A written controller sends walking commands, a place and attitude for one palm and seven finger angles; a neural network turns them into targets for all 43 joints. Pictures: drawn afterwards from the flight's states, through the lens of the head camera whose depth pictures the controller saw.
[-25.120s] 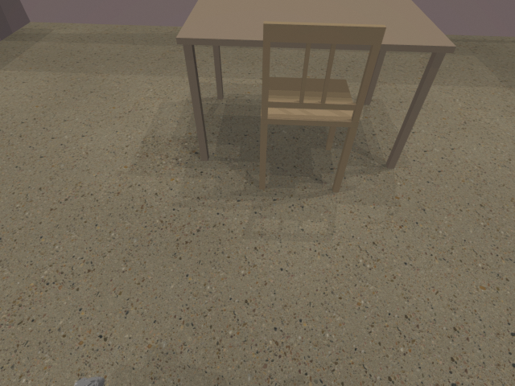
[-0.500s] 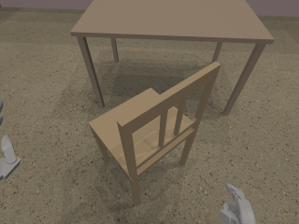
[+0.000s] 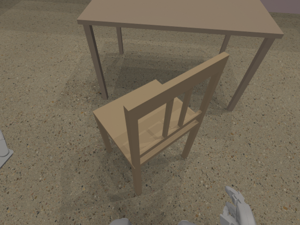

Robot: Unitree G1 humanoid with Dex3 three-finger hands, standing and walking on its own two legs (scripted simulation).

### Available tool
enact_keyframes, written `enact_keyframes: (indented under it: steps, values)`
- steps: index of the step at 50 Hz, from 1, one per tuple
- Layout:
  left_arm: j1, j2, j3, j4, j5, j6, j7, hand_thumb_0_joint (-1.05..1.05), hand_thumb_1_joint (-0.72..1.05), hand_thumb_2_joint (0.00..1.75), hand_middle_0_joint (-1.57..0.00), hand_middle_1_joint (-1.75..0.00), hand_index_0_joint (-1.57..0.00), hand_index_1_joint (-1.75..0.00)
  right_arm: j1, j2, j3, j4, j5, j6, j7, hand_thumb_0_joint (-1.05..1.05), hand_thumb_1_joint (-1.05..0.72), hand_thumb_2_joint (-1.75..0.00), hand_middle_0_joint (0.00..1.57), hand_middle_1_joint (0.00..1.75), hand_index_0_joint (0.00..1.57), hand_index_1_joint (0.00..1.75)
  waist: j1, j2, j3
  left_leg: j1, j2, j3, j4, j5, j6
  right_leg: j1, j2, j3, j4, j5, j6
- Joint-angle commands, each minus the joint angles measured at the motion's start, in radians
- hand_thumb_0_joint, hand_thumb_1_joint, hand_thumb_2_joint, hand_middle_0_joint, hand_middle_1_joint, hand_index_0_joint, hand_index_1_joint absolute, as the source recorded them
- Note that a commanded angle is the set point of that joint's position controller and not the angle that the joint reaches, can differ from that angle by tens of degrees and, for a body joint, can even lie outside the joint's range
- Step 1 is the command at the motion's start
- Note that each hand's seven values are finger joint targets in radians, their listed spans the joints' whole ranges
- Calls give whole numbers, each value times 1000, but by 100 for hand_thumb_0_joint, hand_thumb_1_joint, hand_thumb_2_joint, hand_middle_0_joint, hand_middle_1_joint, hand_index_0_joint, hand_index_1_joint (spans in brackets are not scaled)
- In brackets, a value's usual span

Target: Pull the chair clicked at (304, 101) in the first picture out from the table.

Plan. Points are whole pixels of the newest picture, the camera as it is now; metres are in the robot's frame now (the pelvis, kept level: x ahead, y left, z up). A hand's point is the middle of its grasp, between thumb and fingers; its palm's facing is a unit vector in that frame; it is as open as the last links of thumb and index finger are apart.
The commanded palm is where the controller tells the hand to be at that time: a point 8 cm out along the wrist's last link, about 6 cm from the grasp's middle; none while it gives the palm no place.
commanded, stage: step back with the hand held close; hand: left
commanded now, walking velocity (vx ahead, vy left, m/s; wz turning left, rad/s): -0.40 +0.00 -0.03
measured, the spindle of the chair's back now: (167, 118) +0.49 -0.03 -0.09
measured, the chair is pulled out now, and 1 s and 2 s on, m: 0.47 0.47 0.47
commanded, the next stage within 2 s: stop stepping back and stand still in 0.90 s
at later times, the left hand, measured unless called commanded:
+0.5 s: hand (23, 155) +0.20 +0.24 +0.18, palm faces +0.37 -0.79 -0.50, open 7.4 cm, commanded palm +0.12 +0.30 +0.20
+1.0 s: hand out of the picture +0.09 +0.21 +0.19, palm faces +0.25 -0.81 -0.54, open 7.4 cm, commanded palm +0.03 +0.27 +0.20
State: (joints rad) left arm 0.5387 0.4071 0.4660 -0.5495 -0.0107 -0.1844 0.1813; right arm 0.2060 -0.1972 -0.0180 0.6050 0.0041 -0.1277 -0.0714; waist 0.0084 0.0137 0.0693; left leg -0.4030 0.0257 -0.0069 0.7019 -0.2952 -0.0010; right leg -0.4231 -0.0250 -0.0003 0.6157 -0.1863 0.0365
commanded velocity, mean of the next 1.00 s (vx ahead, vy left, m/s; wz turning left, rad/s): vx -0.38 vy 0.00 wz -0.01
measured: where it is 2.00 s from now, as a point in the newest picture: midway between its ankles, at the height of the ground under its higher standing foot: outside the picture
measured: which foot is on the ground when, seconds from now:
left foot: down 0.00-0.98, up 1.00-1.00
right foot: down 0.00-0.60, up 0.62-0.92, down 0.94-1.00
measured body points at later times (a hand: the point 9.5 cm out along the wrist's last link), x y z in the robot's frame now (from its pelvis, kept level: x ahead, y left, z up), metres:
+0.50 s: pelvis -0.02 -0.01 +0.01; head +0.03 +0.01 +0.45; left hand +0.17 +0.28 +0.21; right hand +0.17 -0.25 -0.07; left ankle +0.03 +0.11 -0.71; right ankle +0.04 -0.14 -0.72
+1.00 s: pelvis -0.14 -0.02 +0.02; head -0.10 -0.02 +0.46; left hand +0.07 +0.26 +0.22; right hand +0.04 -0.25 -0.06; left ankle -0.01 +0.10 -0.72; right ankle -0.19 -0.14 -0.72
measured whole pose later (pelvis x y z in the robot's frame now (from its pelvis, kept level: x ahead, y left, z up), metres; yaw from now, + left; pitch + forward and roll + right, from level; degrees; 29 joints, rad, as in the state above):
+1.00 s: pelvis -0.14 -0.02 +0.02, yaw -5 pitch +2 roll -3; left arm 0.57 0.48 0.44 -0.56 -0.08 -0.20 0.11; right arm 0.12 -0.17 0.00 0.62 -0.02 -0.12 -0.03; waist 0.01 0.04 0.04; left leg -0.46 0.09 0.03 0.48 -0.11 -0.02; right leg -0.16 0.05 0.00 0.41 -0.30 0.00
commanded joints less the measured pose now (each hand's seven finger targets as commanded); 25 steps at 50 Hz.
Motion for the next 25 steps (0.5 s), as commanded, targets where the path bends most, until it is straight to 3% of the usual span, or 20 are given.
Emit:
enact_keyframes:
  steps: [1,3,4,5,7,9,10,11,12,13,15,16,17,19,20,22,24,25]
  values:
    - [-57,194,125,-215,-7,-72,24,0,90,90,-20,-30,-20,-30,-83,-131,-60,-139,-10,-54,-4,0,-90,-90,20,30,20,30,-16,-54,-141,-124,24,-33,-155,-198,22,154,-92,181,-177,-15,-73]
    - [-49,202,126,-197,-9,-74,28,0,90,90,-20,-30,-20,-30,-80,-122,-60,-124,-15,-40,1,0,-90,-90,20,30,20,30,-21,-102,-153,-40,-4,-16,-94,-179,9,73,-139,202,-278,-141,-96]
    - [-37,218,140,-187,-8,-74,32,0,90,90,-20,-30,-20,-30,-90,-120,-61,-119,-17,-32,1,0,-90,-90,20,30,20,30,-20,-98,-159,-21,-6,-19,-89,-146,7,65,-149,199,-293,-142,-102]
    - [-11,199,128,-173,-11,-74,31,0,90,90,-20,-30,-20,-30,-90,-110,-58,-117,-15,-22,3,0,-90,-90,20,30,20,30,-25,-105,-174,9,-5,-20,-103,-107,8,63,-144,176,-290,-120,-98]
    - [5,205,139,-188,-12,-80,30,0,90,90,-20,-30,-20,-30,-93,-119,-62,-121,-12,-7,1,0,-90,-90,20,30,20,30,-29,-52,-182,14,19,-39,-186,-93,15,77,-97,112,-258,-113,-72]
    - [31,218,164,-201,-9,-88,32,0,90,90,-20,-30,-20,-30,-115,-136,-68,-133,-11,-3,-8,0,-90,-90,20,30,20,30,-23,82,-184,-94,95,-109,-328,-107,42,188,-11,38,-138,-88,-35]
    - [43,193,156,-206,-7,-89,26,0,90,90,-20,-30,-20,-30,-120,-142,-65,-146,-8,-8,-10,0,-90,-90,20,30,20,30,-20,177,-189,-205,152,-146,-401,-167,69,298,38,3,-4,-48,-20]
    - [38,192,169,-212,0,-91,22,0,90,90,-20,-30,-20,-30,-135,-146,-67,-153,-9,-16,-15,0,-90,-90,20,30,20,30,-12,235,-185,-310,210,-187,-431,-165,101,389,66,-13,114,52,-13]
    - [27,183,161,-217,-2,-89,16,0,90,90,-20,-30,-20,-30,-129,-137,-67,-152,-9,-24,-17,0,-90,-90,20,30,20,30,-9,211,-189,-304,221,-180,-391,-54,105,396,62,-5,150,113,-15]
    - [16,189,163,-223,-1,-89,7,0,90,90,-20,-30,-20,-30,-129,-138,-72,-150,-7,-35,-15,0,-90,-90,20,30,20,30,-6,176,-191,-308,226,-162,-359,-29,109,396,58,14,174,81,-16]
    - [17,179,145,-229,-9,-90,-4,0,90,90,-20,-30,-20,-30,-114,-141,-72,-143,-10,-48,-10,0,-90,-90,20,30,20,30,-5,129,-184,-236,190,-134,-288,101,90,344,41,42,110,123,-26]
    - [11,182,147,-230,-6,-98,-10,0,90,90,-20,-30,-20,-30,-118,-141,-71,-136,-12,-55,-10,0,-90,-90,20,30,20,30,-3,149,-187,-227,184,-112,-269,85,87,341,32,48,85,134,-27]
    - [10,177,136,-244,-7,-106,-12,0,90,90,-20,-30,-20,-30,-97,-140,-67,-132,-15,-59,-6,0,-90,-90,20,30,20,30,-9,146,-216,-168,156,-96,-233,146,71,326,19,62,44,260,-35]
    - [-10,203,131,-253,-10,-111,-9,0,90,90,-20,-30,-20,-30,-90,-126,-68,-120,-19,-54,-6,0,-90,-90,20,30,20,30,-19,59,-275,-38,82,-38,-138,248,24,276,-54,137,-46,493,-55]
    - [-17,200,115,-258,-13,-112,-9,0,90,90,-20,-30,-20,-30,-80,-119,-71,-121,-18,-51,-5,0,-90,-90,20,30,20,30,-27,-3,-300,27,34,1,-93,248,-2,244,-93,177,-103,525,-73]
    - [3,232,142,-238,-18,-114,-5,0,90,90,-20,-30,-20,-30,-84,-101,-80,-115,-19,-33,-3,0,-90,-90,20,30,20,30,-29,-117,-291,73,-35,30,14,53,-20,153,-195,254,-249,403,-122]
    - [40,255,177,-190,-14,-106,3,0,90,90,-20,-30,-20,-30,-117,-83,-84,-116,-19,-6,-3,0,-90,-90,20,30,20,30,-17,-186,-259,21,-51,-6,146,-125,-22,122,-268,282,-325,302,-177]
    - [68,232,168,-171,-10,-99,4,0,90,90,-20,-30,-20,-30,-123,-74,-76,-118,-19,6,-4,0,-90,-90,20,30,20,30,-17,-194,-245,14,-28,-28,106,-136,-16,143,-267,258,-298,346,-188]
